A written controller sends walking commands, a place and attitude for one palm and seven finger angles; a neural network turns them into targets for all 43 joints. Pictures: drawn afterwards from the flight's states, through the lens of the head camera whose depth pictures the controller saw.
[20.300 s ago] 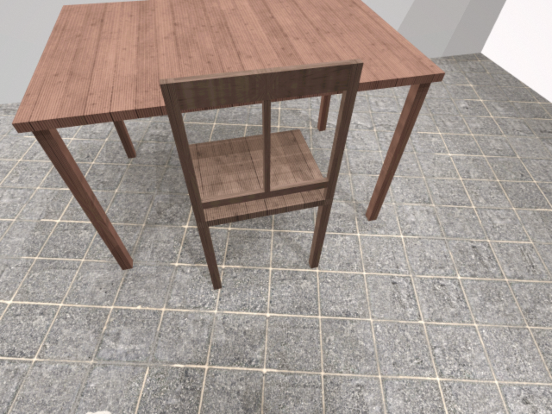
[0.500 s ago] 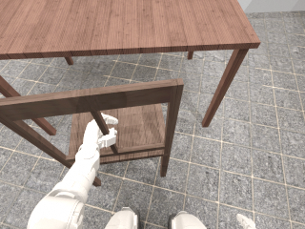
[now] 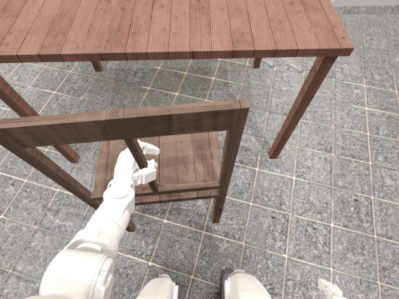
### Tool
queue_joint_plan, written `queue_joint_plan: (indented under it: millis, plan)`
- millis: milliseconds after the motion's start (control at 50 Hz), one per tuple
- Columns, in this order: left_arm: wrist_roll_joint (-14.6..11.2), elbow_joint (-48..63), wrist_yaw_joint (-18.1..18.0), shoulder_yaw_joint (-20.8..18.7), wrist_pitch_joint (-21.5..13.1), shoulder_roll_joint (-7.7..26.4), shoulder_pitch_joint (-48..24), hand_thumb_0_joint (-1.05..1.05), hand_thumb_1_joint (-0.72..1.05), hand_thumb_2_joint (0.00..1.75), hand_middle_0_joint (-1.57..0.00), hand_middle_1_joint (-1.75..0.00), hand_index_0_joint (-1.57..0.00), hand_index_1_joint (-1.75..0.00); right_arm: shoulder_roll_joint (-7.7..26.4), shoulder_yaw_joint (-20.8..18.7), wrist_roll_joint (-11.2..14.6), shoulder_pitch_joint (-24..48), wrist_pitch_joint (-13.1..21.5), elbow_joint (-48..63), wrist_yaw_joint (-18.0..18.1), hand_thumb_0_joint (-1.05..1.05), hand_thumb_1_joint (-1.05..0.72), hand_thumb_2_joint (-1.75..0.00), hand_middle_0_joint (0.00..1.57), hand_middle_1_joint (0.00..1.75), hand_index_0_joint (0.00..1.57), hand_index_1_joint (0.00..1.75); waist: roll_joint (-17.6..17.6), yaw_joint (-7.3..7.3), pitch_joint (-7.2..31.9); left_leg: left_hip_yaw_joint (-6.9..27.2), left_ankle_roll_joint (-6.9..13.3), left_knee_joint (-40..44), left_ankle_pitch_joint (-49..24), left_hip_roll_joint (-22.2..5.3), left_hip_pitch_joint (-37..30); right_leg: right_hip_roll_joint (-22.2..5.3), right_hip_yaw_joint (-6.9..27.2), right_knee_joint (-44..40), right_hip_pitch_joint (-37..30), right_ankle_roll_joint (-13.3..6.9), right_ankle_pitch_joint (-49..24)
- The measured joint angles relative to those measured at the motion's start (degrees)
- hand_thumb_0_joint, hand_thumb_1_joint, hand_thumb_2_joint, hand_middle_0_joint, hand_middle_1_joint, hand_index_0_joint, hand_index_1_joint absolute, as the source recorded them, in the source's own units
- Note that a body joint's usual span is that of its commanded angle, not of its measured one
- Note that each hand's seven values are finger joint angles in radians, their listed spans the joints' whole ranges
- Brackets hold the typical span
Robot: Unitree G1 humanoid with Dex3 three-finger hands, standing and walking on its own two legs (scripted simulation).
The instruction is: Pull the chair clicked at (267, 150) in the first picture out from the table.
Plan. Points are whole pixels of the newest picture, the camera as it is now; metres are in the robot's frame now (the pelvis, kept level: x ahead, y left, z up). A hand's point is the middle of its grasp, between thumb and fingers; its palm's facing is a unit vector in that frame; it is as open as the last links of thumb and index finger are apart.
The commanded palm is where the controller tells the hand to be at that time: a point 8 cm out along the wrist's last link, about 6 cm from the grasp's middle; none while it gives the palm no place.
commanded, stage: step backward, pulling the chair out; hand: left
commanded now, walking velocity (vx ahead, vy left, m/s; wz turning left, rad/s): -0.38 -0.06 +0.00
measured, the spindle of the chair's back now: (145, 168) +0.40 +0.13 -0.08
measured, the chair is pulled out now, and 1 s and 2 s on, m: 0.18 0.34 0.55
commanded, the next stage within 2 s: stop walking, hand still on the chair in 1.82 s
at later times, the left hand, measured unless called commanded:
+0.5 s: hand (146, 192) +0.33 +0.12 -0.06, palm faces -0.04 -0.98 -0.18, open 5.0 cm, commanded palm +0.33 +0.17 -0.06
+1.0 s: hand (136, 240) +0.23 +0.13 -0.06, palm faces -0.03 -0.98 -0.19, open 5.0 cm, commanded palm +0.24 +0.18 -0.05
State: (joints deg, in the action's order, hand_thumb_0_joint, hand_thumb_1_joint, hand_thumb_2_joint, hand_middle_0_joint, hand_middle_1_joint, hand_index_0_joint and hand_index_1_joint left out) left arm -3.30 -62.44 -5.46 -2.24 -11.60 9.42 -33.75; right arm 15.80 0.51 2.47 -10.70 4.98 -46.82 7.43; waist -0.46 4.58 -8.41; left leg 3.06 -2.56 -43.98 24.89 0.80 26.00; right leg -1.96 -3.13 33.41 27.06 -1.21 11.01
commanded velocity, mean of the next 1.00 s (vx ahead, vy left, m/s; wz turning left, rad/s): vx -0.38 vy -0.03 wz -0.02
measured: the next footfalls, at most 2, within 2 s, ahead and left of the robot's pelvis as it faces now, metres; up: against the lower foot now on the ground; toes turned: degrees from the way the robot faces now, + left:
left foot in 0.04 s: +0.02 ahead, +0.16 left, +0.00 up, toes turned -1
right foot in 0.62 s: -0.05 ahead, -0.12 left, +0.00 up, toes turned +0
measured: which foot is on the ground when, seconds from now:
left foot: up 0.00-0.02, down 0.04-0.70, up 0.72-0.80, down 0.82-1.00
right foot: down 0.00-0.52, up 0.54-0.60, down 0.62-1.00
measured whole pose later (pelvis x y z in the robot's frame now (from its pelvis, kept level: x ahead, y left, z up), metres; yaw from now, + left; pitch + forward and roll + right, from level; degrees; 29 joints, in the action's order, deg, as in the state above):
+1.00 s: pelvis -0.15 +0.01 +0.00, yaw +0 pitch +3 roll +0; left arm -2.9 -64.7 -3.7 -0.7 -10.5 10.6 -35.1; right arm 14.4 -0.7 1.7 -13.2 3.8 -45.2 7.9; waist -0.2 2.6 -8.4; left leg -0.1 -0.9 -36.3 15.4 -0.9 23.7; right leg -1.1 0.3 36.8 26.2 0.6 14.4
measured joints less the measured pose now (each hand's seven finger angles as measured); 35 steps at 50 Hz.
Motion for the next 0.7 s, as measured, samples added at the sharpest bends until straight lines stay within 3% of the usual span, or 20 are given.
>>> queue_joint_plan:
  millis: [40, 100, 160, 240, 340, 420, 460, 480, 520, 580, 660, 700]
  plan:
    - [0.17, 0.51, 0.22, 1.13, 0.78, -0.68, -0.82, 0.04, 0.75, 0.83, -0.34, -1.22, -0.5, -1.45, 1.2, -0.22, 0.14, -0.3, -0.33, 0.11, 0.44, 0.01, -0.9, -0.9, 0.2, 0.3, 0.2, 0.3, -0.63, 0.16, 0.39, -0.32, 0.28, 8.35, -8.18, -1.81, -4.31, -0.58, -0.72, -0.02, 0.86, 0.79, -0.28]
    - [0.28, 1.11, 0.51, 2.82, 1.46, -0.42, -2.89, 0.03, 0.75, 0.83, -0.33, -1.24, -0.5, -1.45, 1.07, -1.27, 0.25, 0.92, -1.37, 0.44, 0.78, 0.01, -0.9, -0.9, 0.2, 0.3, 0.2, 0.3, 0.88, -0.69, -1.06, -1.79, 0.72, 11.65, -7.95, -0.99, -5.25, -1.67, 0.27, -0.75, 1.65, 1.23, -1.91]
    - [0.68, 0.81, 1.06, 2.86, 1.27, 0.38, -3.9, 0.03, 0.75, 0.82, -0.32, -1.25, -0.5, -1.45, -0.13, -1.7, -0.49, 1.36, -1.79, 1.96, 0.6, 0.01, -0.9, -0.9, 0.2, 0.3, 0.2, 0.3, 2.01, -1.09, -1.88, -3.01, 1.23, 11.44, -8.38, -0.74, -4.85, -1.7, 1.7, -0.69, 2.44, 1.96, -3.46]
    - [1.23, -0.7, 1.49, 1.24, 0.71, 1.35, -3.56, 0.03, 0.74, 0.83, -0.33, -1.26, -0.5, -1.45, -3.0, -1.5, -1.43, 0.38, -1.98, 2.9, -0.58, 0.01, -0.9, -0.9, 0.2, 0.3, 0.2, 0.3, 2.42, -0.95, -1.64, -3.37, 1.0, 8.98, -7.39, -1.32, -4.57, -0.59, 3.16, 1.96, 1.29, 1.85, 0.54]
    - [0.69, -2.24, 1.24, -1.32, -0.16, 1.89, -3.07, 0.04, 0.74, 0.85, -0.36, -1.24, -0.5, -1.45, -5.07, -0.38, -0.78, -0.34, -1.86, 1.82, -1.4, 0.01, -0.9, -0.9, 0.2, 0.3, 0.2, 0.3, -0.65, -0.19, -1.94, -1.74, -0.43, 5.46, -6.57, -4.2, -2.59, 2.09, 1.23, 0.86, 0.92, 0.44, -1.44]
    - [0.51, -2.67, 0.79, -1.89, 0.16, 1.38, -3.92, 0.04, 0.74, 0.84, -0.36, -1.24, -0.5, -1.45, -3.71, -0.25, -0.28, -0.29, -1.22, 0.2, -0.88, 0.01, -0.9, -0.9, 0.2, 0.3, 0.2, 0.3, -1.26, 0.83, -1.64, -0.09, -0.36, -2.33, 3.56, -1.92, 0.52, 1.16, 0.52, 0.3, 2.62, 0.12, -2.84]
    - [0.69, -2.57, 0.59, -1.64, 0.61, 0.79, -4.4, 0.04, 0.74, 0.84, -0.36, -1.24, -0.5, -1.45, -2.25, -0.06, -0.37, -0.47, -0.9, -0.46, -0.43, 0.01, -0.9, -0.9, 0.2, 0.3, 0.2, 0.3, -1.33, 1.11, -1.37, -0.75, -0.12, 1.5, 2.72, -1.48, -1.2, 0.42, 0.36, -0.43, 3.32, 0.59, -3.97]
    - [0.73, -2.5, 0.57, -1.26, 0.81, 0.67, -4.66, 0.04, 0.75, 0.83, -0.35, -1.24, -0.5, -1.45, -1.66, -0.07, -0.36, -0.53, -0.81, -0.77, -0.16, 0.01, -0.9, -0.9, 0.2, 0.3, 0.2, 0.3, -1.03, 1.23, -1.27, -1.25, 0.23, 4.83, -1.59, -1.3, -2.1, -0.08, 0.37, -0.48, 3.75, 0.93, -4.39]
    - [0.63, -2.28, 0.63, -0.46, 1.05, 0.84, -4.83, 0.04, 0.75, 0.83, -0.34, -1.25, -0.5, -1.45, -1.06, -0.37, -0.34, -0.71, -1.0, -0.81, 0.32, 0.01, -0.9, -0.9, 0.2, 0.3, 0.2, 0.3, 0.52, 0.61, -1.59, -2.67, 1.32, 7.56, -9.42, -0.61, -2.7, -0.93, 1.36, -0.48, 4.16, 1.6, -4.91]
    - [0.32, -1.71, 1.01, 0.15, 1.1, 0.74, -3.74, 0.03, 0.75, 0.82, -0.34, -1.25, -0.5, -1.45, -0.64, -1.28, -0.71, -2.19, -1.26, 0.52, 0.59, 0.01, -0.9, -0.9, 0.2, 0.3, 0.2, 0.3, 0.48, -0.2, -1.56, -3.03, 1.83, 7.58, -8.4, -0.96, -2.71, -0.27, 2.35, 3.96, 4.1, 1.91, 2.9]
    - [0.54, -2.27, 1.34, 0.15, 0.45, 1.17, -2.94, 0.04, 0.75, 0.82, -0.34, -1.26, -0.5, -1.45, -1.3, -1.48, -0.81, -2.89, -1.01, 0.04, -0.22, 0.01, -0.9, -0.9, 0.2, 0.3, 0.2, 0.3, -0.41, -1.32, -1.4, -1.94, 0.72, 6.47, -8.11, -2.82, -1.96, 1.9, 2.53, 1.26, -0.54, 1.3, 0.2]
    - [0.4, -2.59, 1.44, -0.13, 0.14, 1.72, -3.05, 0.04, 0.75, 0.82, -0.35, -1.26, -0.5, -1.45, -1.51, -1.43, -0.46, -2.19, -1.04, -0.05, -0.53, 0.01, -0.9, -0.9, 0.2, 0.3, 0.2, 0.3, -0.93, -1.09, -1.63, -1.33, 0.01, 6.41, -8.85, -3.66, -1.14, 2.71, 1.9, 0.36, -0.27, 0.69, -0.78]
